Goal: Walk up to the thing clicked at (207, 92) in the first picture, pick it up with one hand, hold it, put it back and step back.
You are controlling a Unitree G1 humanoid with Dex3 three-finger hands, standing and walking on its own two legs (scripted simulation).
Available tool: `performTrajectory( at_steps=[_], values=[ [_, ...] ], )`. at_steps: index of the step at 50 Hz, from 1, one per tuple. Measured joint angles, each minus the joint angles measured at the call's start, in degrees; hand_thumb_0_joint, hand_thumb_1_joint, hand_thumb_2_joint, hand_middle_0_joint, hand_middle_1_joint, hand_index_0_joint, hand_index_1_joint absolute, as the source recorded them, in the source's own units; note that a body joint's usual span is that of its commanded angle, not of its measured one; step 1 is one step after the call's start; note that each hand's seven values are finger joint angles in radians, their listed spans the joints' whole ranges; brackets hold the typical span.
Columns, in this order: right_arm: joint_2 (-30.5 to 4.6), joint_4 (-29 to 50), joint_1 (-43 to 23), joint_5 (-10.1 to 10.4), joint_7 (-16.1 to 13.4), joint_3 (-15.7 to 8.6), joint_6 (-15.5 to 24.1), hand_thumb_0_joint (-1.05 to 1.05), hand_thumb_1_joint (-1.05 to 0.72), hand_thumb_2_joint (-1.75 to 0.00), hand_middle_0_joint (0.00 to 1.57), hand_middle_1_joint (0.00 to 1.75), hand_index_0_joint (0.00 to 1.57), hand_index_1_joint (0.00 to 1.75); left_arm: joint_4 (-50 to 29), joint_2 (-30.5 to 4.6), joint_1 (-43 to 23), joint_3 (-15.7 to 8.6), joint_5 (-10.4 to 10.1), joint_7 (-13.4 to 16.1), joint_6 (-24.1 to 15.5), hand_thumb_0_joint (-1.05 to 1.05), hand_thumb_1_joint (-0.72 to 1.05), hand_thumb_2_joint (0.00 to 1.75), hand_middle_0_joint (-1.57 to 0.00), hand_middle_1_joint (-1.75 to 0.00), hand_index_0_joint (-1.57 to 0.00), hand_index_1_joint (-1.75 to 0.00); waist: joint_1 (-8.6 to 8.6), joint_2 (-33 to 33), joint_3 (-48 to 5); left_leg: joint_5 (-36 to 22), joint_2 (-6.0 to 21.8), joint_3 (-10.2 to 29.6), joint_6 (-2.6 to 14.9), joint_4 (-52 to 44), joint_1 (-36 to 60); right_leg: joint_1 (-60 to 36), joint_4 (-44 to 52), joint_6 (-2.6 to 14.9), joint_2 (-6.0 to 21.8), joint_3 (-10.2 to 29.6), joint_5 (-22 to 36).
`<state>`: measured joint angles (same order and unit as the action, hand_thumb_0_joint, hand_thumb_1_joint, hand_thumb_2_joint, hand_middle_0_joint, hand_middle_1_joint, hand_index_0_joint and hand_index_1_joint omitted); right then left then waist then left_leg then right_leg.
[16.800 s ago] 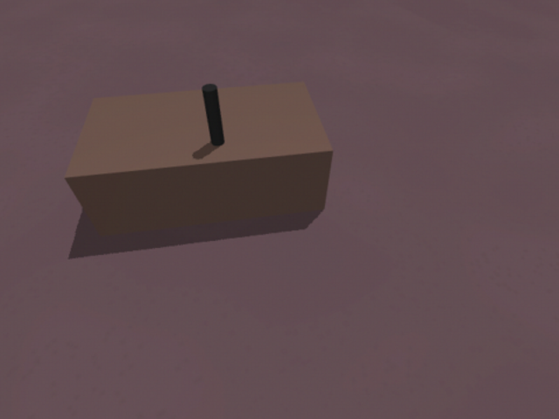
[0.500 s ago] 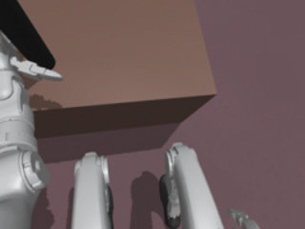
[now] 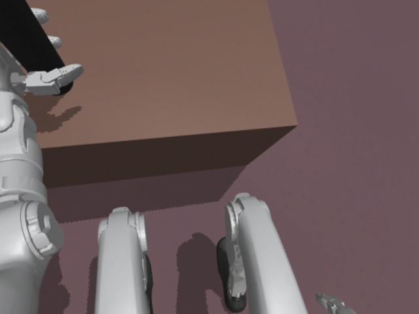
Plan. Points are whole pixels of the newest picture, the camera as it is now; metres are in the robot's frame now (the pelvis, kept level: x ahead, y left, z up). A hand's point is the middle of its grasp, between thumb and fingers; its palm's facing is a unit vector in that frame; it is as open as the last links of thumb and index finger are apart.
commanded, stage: close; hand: left
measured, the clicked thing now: (25, 38) +0.55 +0.24 +0.05
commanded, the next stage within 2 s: settle in 0.08 s
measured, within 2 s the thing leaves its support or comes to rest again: leaves its support in 0.46 s
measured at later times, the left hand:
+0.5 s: hand (40, 56) +0.54 +0.23 +0.02, palm faces +0.17 -0.98 -0.04, open 7.5 cm
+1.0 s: hand (10, 10) +0.55 +0.23 +0.10, palm faces +0.19 -0.98 -0.03, open 7.5 cm
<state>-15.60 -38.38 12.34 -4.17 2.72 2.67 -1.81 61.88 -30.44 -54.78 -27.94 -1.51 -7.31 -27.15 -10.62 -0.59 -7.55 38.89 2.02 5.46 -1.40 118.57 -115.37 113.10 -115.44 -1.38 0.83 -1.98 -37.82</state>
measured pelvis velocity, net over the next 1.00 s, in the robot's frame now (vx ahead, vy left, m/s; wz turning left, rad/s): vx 0.01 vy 0.00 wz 0.01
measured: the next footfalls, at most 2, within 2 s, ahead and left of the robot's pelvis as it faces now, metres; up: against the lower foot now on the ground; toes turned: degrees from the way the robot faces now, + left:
none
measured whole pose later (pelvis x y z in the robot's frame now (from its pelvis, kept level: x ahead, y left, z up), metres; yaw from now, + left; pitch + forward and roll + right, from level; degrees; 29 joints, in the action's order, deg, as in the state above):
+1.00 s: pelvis +0.01 +0.00 +0.07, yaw +1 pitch +35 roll -4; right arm -15.3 -37.9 13.3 -2.3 1.0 1.4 -1.8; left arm 57.8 -28.8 -53.8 -25.4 -2.4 -6.2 -21.5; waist -9.3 -1.2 -9.0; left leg 37.8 2.6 4.6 -1.2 106.0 -103.4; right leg 101.2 -102.8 -1.3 0.7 -2.1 -36.5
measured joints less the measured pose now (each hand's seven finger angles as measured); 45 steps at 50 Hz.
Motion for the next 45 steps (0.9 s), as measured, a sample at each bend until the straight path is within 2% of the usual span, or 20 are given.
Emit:
performTrajectory(
  at_steps=[3, 5, 17, 23, 32, 36, 45],
  values=[
    [0.17, -0.12, -0.29, -0.05, 0.11, -0.06, -0.03, 0.00, -0.92, -0.89, 0.20, 0.30, 0.21, 0.29, -0.18, 0.50, -0.03, 0.56, 0.21, 0.43, 0.06, -0.01, -0.04, 0.63, -0.89, -0.82, -0.91, -0.80, 0.19, -0.13, 0.02, -0.03, 0.00, -0.05, 0.09, 0.20, -0.02, 0.01, -0.18, -0.09, -0.01, 0.07, 0.05],
    [0.26, -0.11, -0.51, -0.03, 0.12, -0.07, -0.05, 0.00, -0.91, -0.89, 0.20, 0.30, 0.21, 0.29, 0.11, 0.69, -0.21, 0.70, 0.45, 0.65, -0.14, -0.01, -0.01, 0.68, -0.90, -0.86, -0.96, -0.85, 0.19, -0.29, 0.00, -0.11, -0.03, -0.08, 0.13, 0.30, -0.11, 0.09, -0.27, -0.13, 0.00, 0.10, 0.12],
    [0.31, 0.02, -0.74, -0.25, 0.31, 0.17, -0.45, 0.00, -0.90, -0.89, 0.20, 0.30, 0.21, 0.29, 1.76, -0.37, -1.92, 0.32, 0.86, 0.26, -0.73, -0.03, -0.05, 1.01, -0.84, -1.04, -0.89, -1.02, -0.15, -0.06, 0.24, -0.54, -0.08, -0.04, 0.14, 1.69, -1.47, 1.51, -1.69, -0.17, -0.07, 0.21, 0.57],
    [0.43, 0.21, -0.12, 0.32, -0.19, -0.09, -0.95, 0.00, -0.90, -0.89, 0.20, 0.30, 0.21, 0.29, -1.00, -0.10, -0.48, 0.90, 1.24, 0.23, 1.72, -0.03, -0.07, 1.06, -0.83, -1.10, -0.87, -1.08, -0.03, -0.37, -0.02, -0.65, -0.18, -0.07, 0.07, 0.70, -0.66, 0.63, -0.74, -0.11, 0.08, 0.15, 0.58],
    [0.54, -0.03, 0.97, 1.52, -1.29, -0.43, -0.84, 0.00, -0.90, -0.89, 0.20, 0.30, 0.21, 0.29, -3.90, 0.59, 0.23, 2.02, -0.68, 0.78, 4.91, -0.02, -0.09, 1.10, -0.82, -1.13, -0.86, -1.12, 0.83, -0.90, -1.36, -0.63, 0.06, -0.30, 0.06, -3.99, 4.01, -3.95, 3.86, 0.07, 0.10, -0.03, 0.57],
    [0.44, -0.03, 0.91, 1.89, -1.58, -0.70, -0.62, 0.00, -0.90, -0.89, 0.20, 0.30, 0.21, 0.29, -2.82, 0.28, -0.66, 2.58, -0.83, 0.98, 5.49, -0.02, -0.10, 1.11, -0.82, -1.14, -0.86, -1.13, 0.94, -1.11, -1.61, -0.78, 0.25, -0.47, 0.13, -6.50, 6.34, -6.24, 6.43, 0.10, 0.02, -0.08, 0.81],
    [0.03, 0.72, 1.12, 2.07, -1.78, -1.15, -0.22, 0.00, -0.88, -0.89, 0.20, 0.30, 0.21, 0.29, -3.51, 1.29, 0.61, 2.10, -1.12, 0.94, 6.29, -0.02, -0.10, 1.11, -0.81, -1.15, -0.86, -1.14, 1.20, -0.96, -1.55, -0.98, 0.63, -0.88, 0.29, -10.95, 10.49, -10.30, 10.98, 0.08, -0.17, -0.03, 1.20]
  ],
)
